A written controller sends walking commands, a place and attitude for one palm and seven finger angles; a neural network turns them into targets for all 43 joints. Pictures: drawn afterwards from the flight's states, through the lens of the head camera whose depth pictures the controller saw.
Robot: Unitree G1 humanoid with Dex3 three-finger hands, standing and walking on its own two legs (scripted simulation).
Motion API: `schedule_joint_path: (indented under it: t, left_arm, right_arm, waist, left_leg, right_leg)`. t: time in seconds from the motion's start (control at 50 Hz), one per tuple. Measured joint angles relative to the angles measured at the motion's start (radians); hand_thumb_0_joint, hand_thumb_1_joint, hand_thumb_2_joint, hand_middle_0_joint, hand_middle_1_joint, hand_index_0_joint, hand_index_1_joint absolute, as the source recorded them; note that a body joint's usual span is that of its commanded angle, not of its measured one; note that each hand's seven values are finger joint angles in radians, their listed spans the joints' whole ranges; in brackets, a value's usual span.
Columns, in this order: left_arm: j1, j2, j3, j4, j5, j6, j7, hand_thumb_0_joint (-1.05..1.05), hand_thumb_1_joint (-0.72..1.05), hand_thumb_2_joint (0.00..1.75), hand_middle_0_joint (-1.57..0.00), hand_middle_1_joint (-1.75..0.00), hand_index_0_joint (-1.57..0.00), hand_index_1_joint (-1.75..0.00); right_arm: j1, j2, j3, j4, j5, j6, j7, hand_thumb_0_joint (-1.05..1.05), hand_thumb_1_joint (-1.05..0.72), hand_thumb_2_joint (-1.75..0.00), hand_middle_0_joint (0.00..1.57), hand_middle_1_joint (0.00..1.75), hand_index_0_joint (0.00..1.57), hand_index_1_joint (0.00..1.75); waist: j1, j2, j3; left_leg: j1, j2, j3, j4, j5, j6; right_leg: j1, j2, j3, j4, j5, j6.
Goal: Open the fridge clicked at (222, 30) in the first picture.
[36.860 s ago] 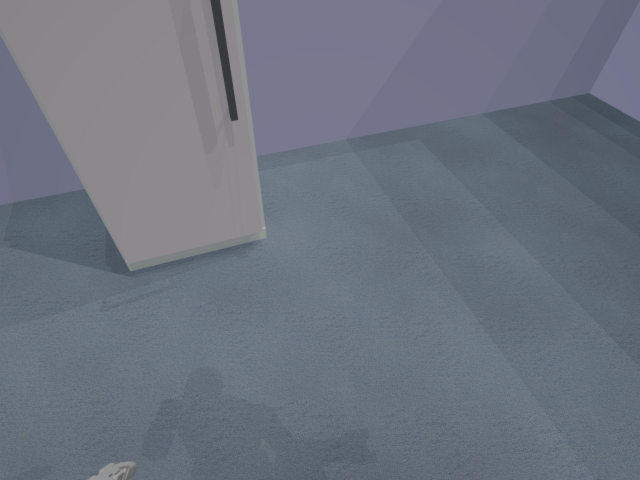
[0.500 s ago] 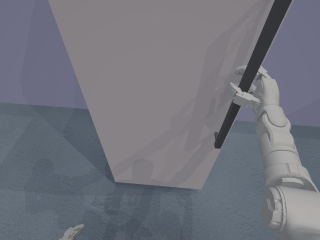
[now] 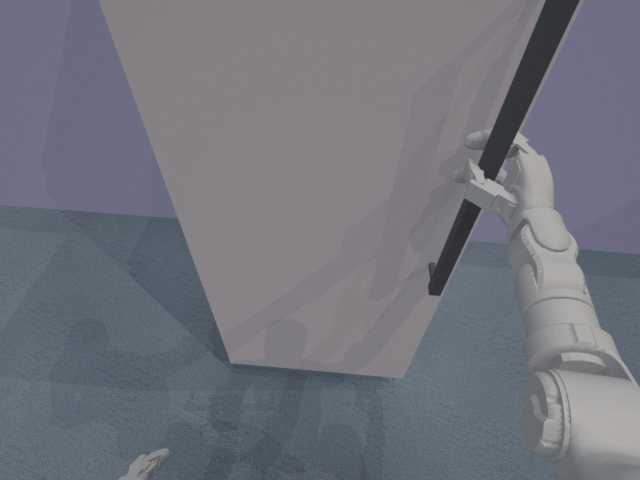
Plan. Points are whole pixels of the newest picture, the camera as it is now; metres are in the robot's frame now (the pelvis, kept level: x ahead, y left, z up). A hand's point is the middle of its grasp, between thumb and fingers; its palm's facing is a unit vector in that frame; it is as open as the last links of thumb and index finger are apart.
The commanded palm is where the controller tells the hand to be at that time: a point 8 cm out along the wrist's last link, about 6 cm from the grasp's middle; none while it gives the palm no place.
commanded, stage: grip the handle and tug to test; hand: right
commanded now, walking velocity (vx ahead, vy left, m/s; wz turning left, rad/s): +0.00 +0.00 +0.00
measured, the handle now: (474, 181) +0.50 -0.15 +0.13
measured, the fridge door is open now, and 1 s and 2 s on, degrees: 0 6 42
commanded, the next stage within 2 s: pull the door a little, standing still in 0.32 s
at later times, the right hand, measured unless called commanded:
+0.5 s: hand (473, 185) +0.45 -0.13 +0.16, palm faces -0.04 +1.00 +0.02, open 5.4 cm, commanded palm +0.42 -0.19 +0.15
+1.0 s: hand (475, 217) +0.39 -0.13 +0.16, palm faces -0.08 +1.00 +0.00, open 5.8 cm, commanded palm +0.33 -0.19 +0.16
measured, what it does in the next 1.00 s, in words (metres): shifts its weight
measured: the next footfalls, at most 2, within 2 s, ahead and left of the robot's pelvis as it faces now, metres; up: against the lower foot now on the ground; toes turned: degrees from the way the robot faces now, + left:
right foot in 1.84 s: -0.06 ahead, -0.05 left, +0.00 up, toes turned -11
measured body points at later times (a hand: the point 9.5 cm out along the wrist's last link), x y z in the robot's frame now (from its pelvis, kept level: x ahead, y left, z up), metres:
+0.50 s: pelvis +0.02 +0.00 +0.00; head +0.03 +0.01 +0.45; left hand +0.12 +0.26 -0.10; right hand +0.44 -0.18 +0.16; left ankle +0.00 +0.12 -0.73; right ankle +0.02 -0.12 -0.73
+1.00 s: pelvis +0.06 +0.00 +0.01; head +0.04 +0.02 +0.46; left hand +0.20 +0.24 -0.08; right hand +0.39 -0.18 +0.16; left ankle +0.01 +0.12 -0.73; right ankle +0.02 -0.12 -0.73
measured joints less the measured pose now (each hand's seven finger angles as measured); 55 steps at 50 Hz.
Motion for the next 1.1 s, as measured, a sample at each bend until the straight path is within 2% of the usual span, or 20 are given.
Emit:
schedule_joint_path:
  t: [0.18,0.36,0.46,0.6,0.72,0.88,1.04,1.06,1.1]
  left_arm:
    - [0.014,0.005,0.005,-0.007,-0.002,0.000,-0.006,0.01,0.90,0.90,-0.20,-0.30,-0.20,-0.30]
    - [0.014,0.004,0.010,-0.025,-0.005,0.011,-0.011,0.01,0.90,0.90,-0.20,-0.30,-0.20,-0.30]
    - [0.002,0.003,0.017,-0.039,-0.006,0.016,-0.013,0.01,0.90,0.90,-0.20,-0.30,-0.20,-0.30]
    - [-0.029,-0.002,0.015,-0.028,-0.001,0.029,-0.008,0.01,0.90,0.90,-0.20,-0.30,-0.20,-0.30]
    - [-0.049,-0.010,0.014,-0.050,0.001,0.033,-0.019,0.01,0.90,0.90,-0.20,-0.30,-0.20,-0.30]
    - [-0.051,-0.015,0.010,-0.086,-0.001,0.056,-0.033,0.01,0.90,0.90,-0.20,-0.30,-0.20,-0.30]
    - [-0.076,-0.016,0.003,-0.123,-0.001,0.094,-0.041,0.01,0.90,0.90,-0.20,-0.30,-0.20,-0.30]
    - [-0.086,-0.015,-0.002,-0.131,0.000,0.097,-0.029,0.01,0.90,0.90,-0.20,-0.30,-0.20,-0.30]
    - [-0.116,-0.013,-0.004,-0.128,0.013,0.095,-0.003,0.01,0.90,0.90,-0.20,-0.30,-0.20,-0.30]
  right_arm:
    - [0.038,0.000,-0.014,-0.041,0.010,0.010,-0.008,0.01,-0.74,-0.83,0.41,1.40,0.41,1.40]
    - [0.129,0.010,-0.024,-0.164,0.020,0.051,-0.007,0.01,-0.75,-0.80,0.38,1.40,0.40,1.40]
    - [0.181,0.026,-0.014,-0.252,0.026,0.087,-0.019,0.01,-0.76,-0.79,0.37,1.40,0.38,1.40]
    - [0.167,0.052,0.023,-0.285,0.019,0.126,-0.030,0.01,-0.75,-0.82,0.38,1.40,0.40,1.40]
    - [0.225,0.059,0.020,-0.357,0.025,0.158,-0.043,0.01,-0.76,-0.81,0.35,1.40,0.38,1.40]
    - [0.398,0.070,0.026,-0.575,0.045,0.218,-0.029,0.01,-0.77,-0.78,0.32,1.40,0.33,1.40]
    - [0.715,0.098,0.080,-0.970,0.078,0.306,-0.011,0.00,-0.74,-0.75,0.34,1.39,0.30,1.36]
    - [0.741,0.088,0.105,-1.012,0.053,0.297,-0.024,0.00,-0.73,-0.75,0.34,1.39,0.30,1.35]
    - [0.770,0.063,0.162,-1.046,0.008,0.233,-0.060,0.00,-0.68,-0.75,0.36,1.38,0.31,1.35]
  waist:
    - [0.002,-0.005,-0.007]
    - [-0.002,-0.003,-0.015]
    - [-0.009,-0.008,-0.016]
    - [-0.033,-0.002,-0.011]
    - [-0.034,-0.007,-0.025]
    - [-0.042,-0.016,-0.032]
    - [-0.064,-0.022,-0.043]
    - [-0.065,-0.023,-0.035]
    - [-0.068,-0.032,-0.016]
  left_leg:
    - [0.002,-0.004,-0.013,-0.006,0.003,0.000]
    - [0.031,-0.011,-0.030,-0.024,-0.001,0.001]
    - [0.053,-0.011,-0.032,-0.037,-0.006,0.000]
    - [0.067,-0.005,-0.012,-0.046,-0.014,0.000]
    - [0.079,-0.006,-0.021,-0.054,-0.017,-0.001]
    - [0.126,-0.009,-0.043,-0.077,-0.024,-0.001]
    - [0.186,-0.011,-0.042,-0.102,-0.031,0.002]
    - [0.197,-0.011,-0.037,-0.107,-0.039,-0.002]
    - [0.203,-0.015,-0.021,-0.115,-0.037,-0.006]
  right_leg:
    - [0.010,-0.004,-0.013,-0.010,0.000,0.000]
    - [0.048,-0.009,-0.030,-0.030,-0.009,0.003]
    - [0.070,-0.009,-0.033,-0.042,-0.016,0.004]
    - [0.072,-0.003,-0.012,-0.045,-0.018,0.004]
    - [0.092,-0.003,-0.022,-0.060,-0.023,0.006]
    - [0.153,-0.004,-0.044,-0.094,-0.030,0.007]
    - [0.220,-0.003,-0.040,-0.127,-0.037,0.011]
    - [0.222,-0.004,-0.035,-0.121,-0.045,0.013]
    - [0.205,-0.009,-0.018,-0.094,-0.052,0.008]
